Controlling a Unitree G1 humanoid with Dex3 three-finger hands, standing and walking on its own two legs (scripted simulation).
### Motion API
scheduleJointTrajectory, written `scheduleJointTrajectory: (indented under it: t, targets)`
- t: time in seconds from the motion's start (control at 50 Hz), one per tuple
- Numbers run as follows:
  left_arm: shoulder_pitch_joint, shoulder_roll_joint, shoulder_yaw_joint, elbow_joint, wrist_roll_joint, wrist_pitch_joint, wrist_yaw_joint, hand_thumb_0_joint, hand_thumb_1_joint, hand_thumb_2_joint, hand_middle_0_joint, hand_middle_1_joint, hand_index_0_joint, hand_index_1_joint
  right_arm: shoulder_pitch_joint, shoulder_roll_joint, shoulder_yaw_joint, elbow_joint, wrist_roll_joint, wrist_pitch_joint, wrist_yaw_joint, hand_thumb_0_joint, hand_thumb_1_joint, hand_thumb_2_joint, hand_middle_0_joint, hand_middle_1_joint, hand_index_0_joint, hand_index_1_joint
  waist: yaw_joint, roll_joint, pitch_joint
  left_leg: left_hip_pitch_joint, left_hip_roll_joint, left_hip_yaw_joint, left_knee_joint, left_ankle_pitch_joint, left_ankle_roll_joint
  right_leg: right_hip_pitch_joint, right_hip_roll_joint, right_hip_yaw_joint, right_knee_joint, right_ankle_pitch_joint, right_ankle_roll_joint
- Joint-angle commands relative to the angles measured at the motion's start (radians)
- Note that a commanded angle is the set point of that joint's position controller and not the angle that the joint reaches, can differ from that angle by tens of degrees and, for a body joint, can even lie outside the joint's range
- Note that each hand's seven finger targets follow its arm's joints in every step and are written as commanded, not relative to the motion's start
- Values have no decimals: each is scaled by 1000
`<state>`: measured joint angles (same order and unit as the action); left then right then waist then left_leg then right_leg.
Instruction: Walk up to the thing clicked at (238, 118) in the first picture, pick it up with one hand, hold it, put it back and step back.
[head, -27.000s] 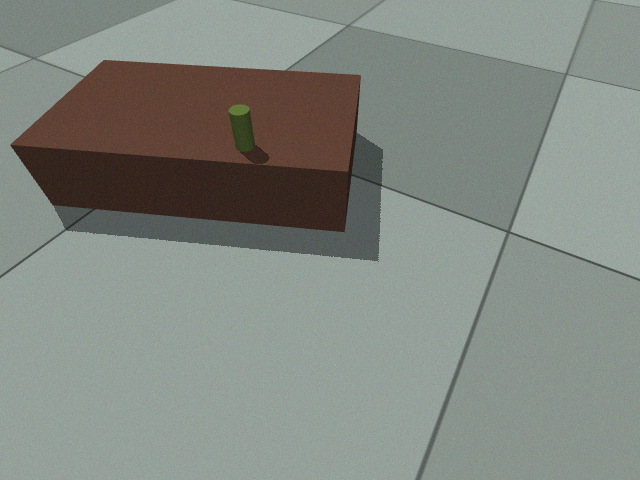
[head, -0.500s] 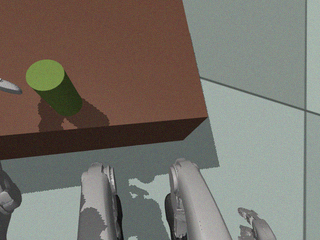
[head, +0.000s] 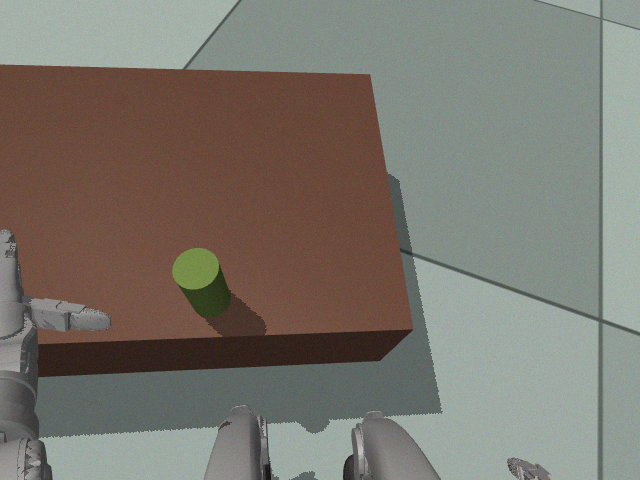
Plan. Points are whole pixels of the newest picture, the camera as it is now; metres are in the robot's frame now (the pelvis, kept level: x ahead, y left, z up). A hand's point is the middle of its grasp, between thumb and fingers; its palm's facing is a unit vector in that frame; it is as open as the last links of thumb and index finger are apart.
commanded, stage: home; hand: left
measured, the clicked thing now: (204, 285) +0.45 +0.19 -0.26
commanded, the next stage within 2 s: none
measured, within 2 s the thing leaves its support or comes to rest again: neither
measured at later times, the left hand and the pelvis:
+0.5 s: hand (148, 439) +0.19 +0.18 -0.01, palm faces +0.13 -0.95 -0.27, open 17.3 cm; pelvis +0.03 -0.01 +0.07, yaw +2 degrees
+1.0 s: hand (158, 457) +0.18 +0.17 -0.02, palm faces +0.04 -0.95 -0.32, open 17.6 cm; pelvis +0.03 -0.03 +0.07, yaw +2 degrees
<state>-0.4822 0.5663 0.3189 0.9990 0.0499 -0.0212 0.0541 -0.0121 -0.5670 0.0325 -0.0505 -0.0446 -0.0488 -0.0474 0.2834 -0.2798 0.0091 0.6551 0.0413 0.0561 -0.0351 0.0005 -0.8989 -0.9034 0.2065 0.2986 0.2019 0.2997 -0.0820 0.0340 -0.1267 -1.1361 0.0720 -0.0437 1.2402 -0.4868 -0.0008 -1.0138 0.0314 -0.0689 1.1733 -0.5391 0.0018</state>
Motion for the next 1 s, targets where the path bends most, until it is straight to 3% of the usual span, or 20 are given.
scheduleJointTrajectory:
  t: [0.0,0.02,0.06,0.12,0.18,0.2,0.22,0.24,0.3,0.32,0.34,0.38,0.46,0.52,0.58,0.72,0.88,0.9,0.92,0.98]
  targets:
    - [-84,124,-27,-312,-22,-3,41,0,-527,68,-52,-55,-51,-56,84,-145,-63,-97,10,-29,-28,0,-895,-902,201,301,201,301,14,95,-413,553,-19,-8,-264,325,0,251,6,6,-255,319,-31]
    - [-46,142,-10,-396,-27,1,56,0,-555,52,-49,-50,-48,-51,70,-154,-71,-124,12,-32,-35,0,-895,-902,201,301,201,301,31,112,-442,594,-22,-2,-290,346,-4,302,5,7,-272,342,-30]
    - [78,108,-27,-494,-39,17,80,0,-564,47,-48,-49,-47,-49,50,-138,-62,-144,16,-40,-50,0,-895,-902,201,301,201,301,50,135,-399,644,-27,13,-337,365,-7,345,5,9,-307,361,-30]
    - [211,47,-52,-555,-46,41,110,0,-553,53,-49,-51,-48,-51,27,-115,-49,-159,15,-49,-75,0,-895,-902,201,301,201,301,38,119,-275,644,-30,20,-396,349,-3,391,4,15,-355,355,-29]
    - [273,-27,-103,-652,-50,49,120,0,-546,57,-50,-52,-49,-53,0,-96,-42,-180,8,-61,-93,0,-895,-902,201,301,201,301,42,131,-232,670,-27,22,-436,324,-1,413,-1,17,-380,332,-32]
    - [238,6,-86,-760,-55,44,126,0,-578,39,-47,-47,-46,-48,-11,-98,-42,-189,6,-64,-99,0,-895,-902,201,301,201,301,49,150,-234,691,-27,24,-450,314,-4,419,-2,16,-386,319,-33]
    - [399,-95,-146,-698,-58,59,120,0,-562,48,-48,-50,-47,-50,-16,-81,-35,-193,1,-68,-100,0,-895,-902,201,301,201,301,49,138,-185,686,-29,29,-461,303,-5,423,-1,12,-397,310,-32]
    - [444,-109,-164,-718,-64,71,120,0,-566,46,-48,-49,-47,-50,-25,-87,-35,-203,1,-75,-105,0,-895,-902,201,301,201,301,49,123,-176,688,-31,38,-465,314,-2,438,-4,14,-409,328,-30]
    - [693,-310,-312,-761,-81,100,99,0,-524,70,-52,-56,-51,-57,-60,-67,-37,-239,2,-94,-100,0,-895,-902,201,301,201,301,44,37,-120,690,-34,37,-485,317,1,461,-1,2,-434,327,-25]
    - [655,-235,-266,-892,-82,102,104,0,-507,80,-54,-59,-53,-60,-70,-79,-45,-248,3,-99,-98,0,-896,-902,201,301,201,301,63,55,-152,702,-33,37,-493,323,-2,482,0,-2,-433,327,-26]
    - [739,-230,-261,-862,-77,114,108,0,-480,96,-56,-64,-56,-64,-71,-69,-36,-242,3,-99,-98,0,-896,-902,201,301,201,301,70,41,-145,700,-36,38,-495,332,-4,501,1,-6,-436,333,-24]
    - [799,-250,-300,-921,-79,124,96,0,-495,87,-55,-61,-54,-62,-86,-71,-36,-259,6,-102,-97,0,-896,-902,201,301,201,301,56,-37,-99,685,-38,43,-491,320,6,498,2,-2,-457,337,-11]
    - [774,-205,-262,-1041,-73,129,103,0,-527,69,-52,-56,-51,-57,-108,-60,-31,-277,2,-115,-110,0,-896,-902,201,301,201,301,54,-62,-34,655,-45,49,-508,203,17,470,-6,13,-486,238,-3]
    - [746,-216,-271,-1104,-74,127,100,0,-515,75,-53,-58,-52,-58,-104,-53,-26,-285,-5,-129,-126,0,-895,-902,201,301,201,301,42,-39,-50,678,-53,66,-492,214,22,482,-21,36,-491,266,1]
    - [761,-230,-270,-1109,-69,135,104,0,-508,81,-53,-60,-54,-60,-98,-41,-21,-282,-15,-150,-139,0,-896,-902,201,301,201,301,45,11,-77,697,-61,75,-472,237,20,497,-31,50,-487,296,1]
    - [887,-288,-304,-1052,-62,164,101,0,-558,54,-48,-54,-49,-53,-95,-40,-24,-278,-25,-174,-138,0,-896,-903,201,301,201,301,59,-44,-93,677,-66,67,-443,285,21,529,-35,47,-490,360,9]
    - [880,-236,-256,-1072,-60,162,99,0,-592,35,-45,-49,-46,-48,-107,-43,-27,-294,-20,-179,-134,0,-897,-903,201,301,201,301,75,-35,-49,646,-65,75,-456,237,21,509,-34,56,-504,294,6]
    - [768,-135,-234,-721,19,88,52,0,-597,34,-44,-53,-47,-49,-139,-131,-67,-76,-124,-122,-74,0,-898,-904,200,301,201,301,87,-57,37,695,-40,19,-507,314,8,609,-121,146,-561,356,-60]
    - [782,-110,-229,-667,31,57,29,0,-605,27,-43,-49,-45,-47,-109,-125,-74,-48,-128,-99,-51,0,-898,-903,200,301,200,301,72,-67,-31,764,-29,16,-523,303,23,631,-134,164,-552,387,-69]
    - [767,-127,-256,-584,13,13,0,0,-611,17,-42,-44,-42,-43,-130,-140,-78,-24,-109,-89,-14,0,-898,-901,200,301,200,301,92,-10,-19,828,-13,-8,-582,328,43,635,-119,133,-566,335,-66]
